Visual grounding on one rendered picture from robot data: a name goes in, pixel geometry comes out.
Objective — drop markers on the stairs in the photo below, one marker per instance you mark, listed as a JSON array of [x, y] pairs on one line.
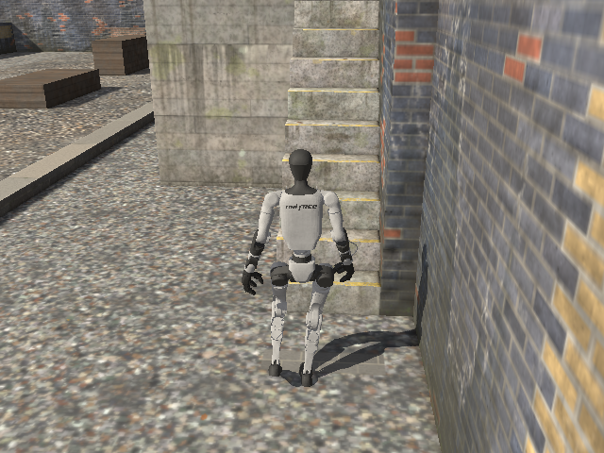
[[333, 108]]

